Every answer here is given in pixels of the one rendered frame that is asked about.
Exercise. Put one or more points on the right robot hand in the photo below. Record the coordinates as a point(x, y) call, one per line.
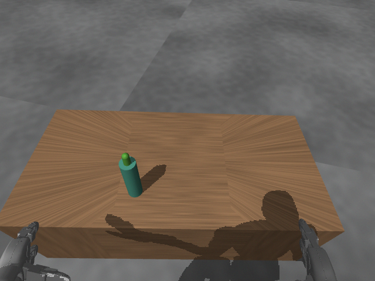
point(315, 258)

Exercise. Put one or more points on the bottle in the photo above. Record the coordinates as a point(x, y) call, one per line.
point(129, 171)

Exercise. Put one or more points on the left robot arm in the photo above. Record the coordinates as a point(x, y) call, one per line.
point(11, 273)

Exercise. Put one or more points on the left robot hand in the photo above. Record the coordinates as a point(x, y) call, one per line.
point(20, 253)

